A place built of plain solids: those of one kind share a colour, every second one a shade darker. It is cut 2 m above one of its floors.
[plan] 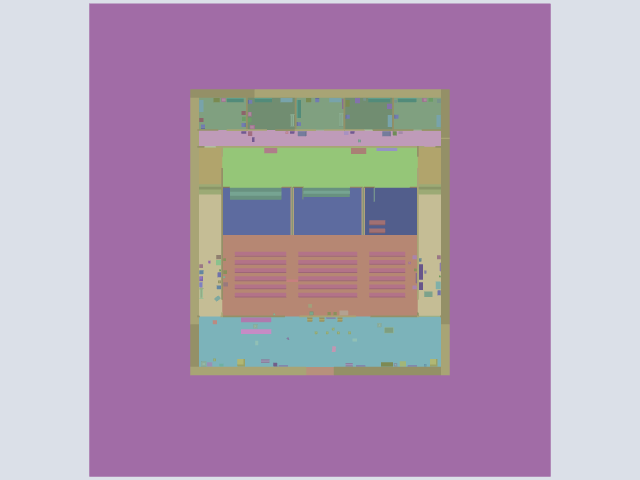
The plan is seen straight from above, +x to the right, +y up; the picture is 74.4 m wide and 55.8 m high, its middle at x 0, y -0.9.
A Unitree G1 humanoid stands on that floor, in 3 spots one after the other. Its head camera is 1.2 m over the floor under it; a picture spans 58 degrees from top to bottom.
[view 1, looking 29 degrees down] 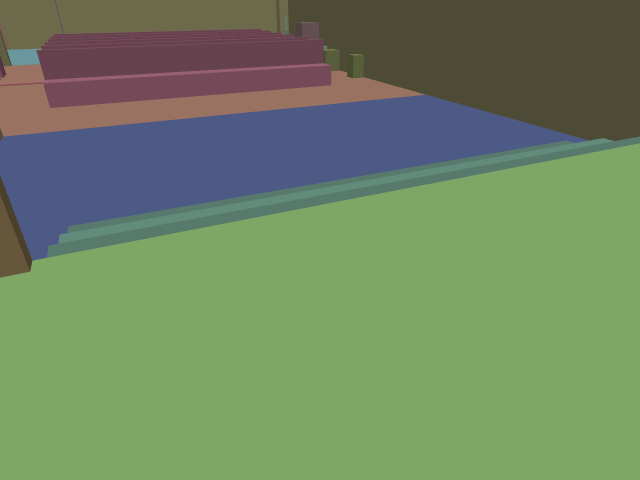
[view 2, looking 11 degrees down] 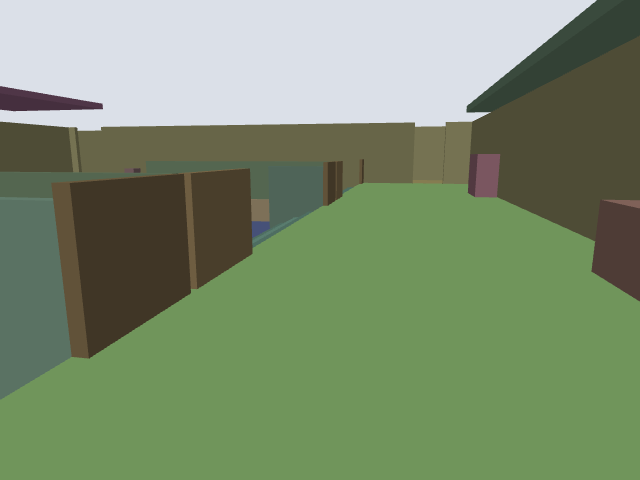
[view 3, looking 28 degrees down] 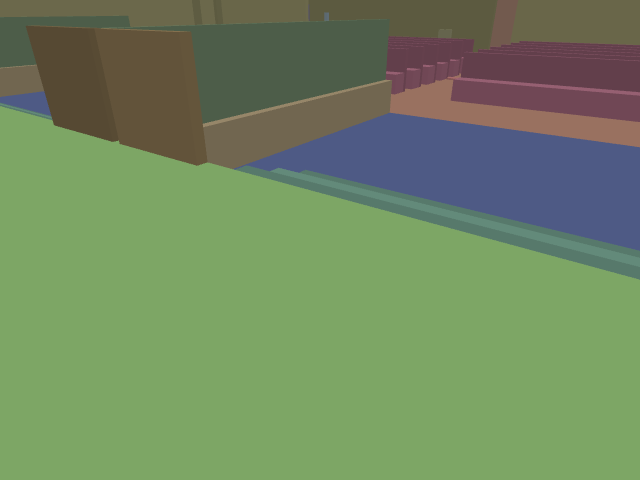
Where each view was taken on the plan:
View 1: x -5.03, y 7.58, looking -115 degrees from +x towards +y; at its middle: floor_stage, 2.48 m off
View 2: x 8.49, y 7.13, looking -169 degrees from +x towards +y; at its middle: floor_stage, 6.29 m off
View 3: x -7.47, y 7.62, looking -54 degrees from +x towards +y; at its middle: floor_stage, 2.56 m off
